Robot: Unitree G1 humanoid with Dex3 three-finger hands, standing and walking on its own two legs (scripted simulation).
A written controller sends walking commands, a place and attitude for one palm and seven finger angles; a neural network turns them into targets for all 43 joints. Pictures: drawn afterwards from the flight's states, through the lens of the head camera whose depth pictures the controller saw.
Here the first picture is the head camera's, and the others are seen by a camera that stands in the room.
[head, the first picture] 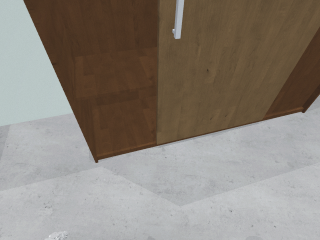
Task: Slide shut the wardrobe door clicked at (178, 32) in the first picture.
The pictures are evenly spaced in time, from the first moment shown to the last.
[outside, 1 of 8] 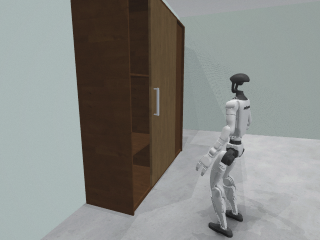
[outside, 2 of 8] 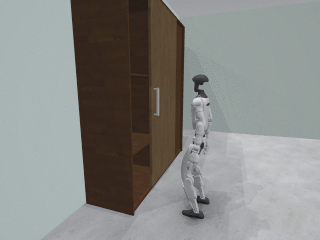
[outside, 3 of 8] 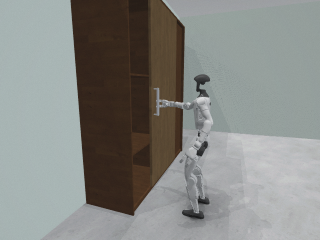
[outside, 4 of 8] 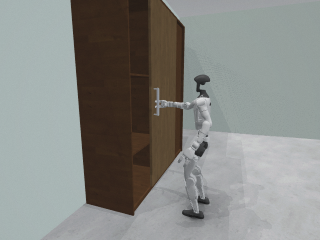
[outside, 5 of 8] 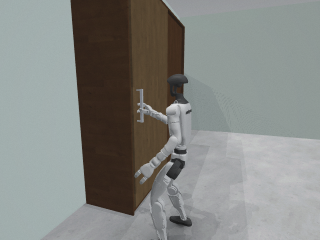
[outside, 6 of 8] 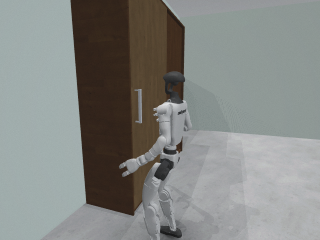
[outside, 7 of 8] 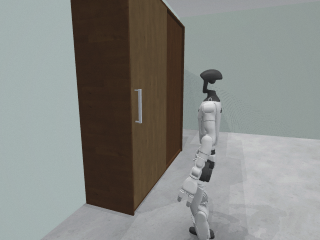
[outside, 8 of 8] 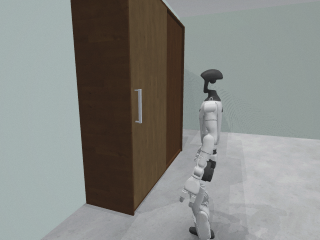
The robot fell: no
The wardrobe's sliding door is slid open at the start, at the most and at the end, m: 0.44 0.44 0.00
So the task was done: yes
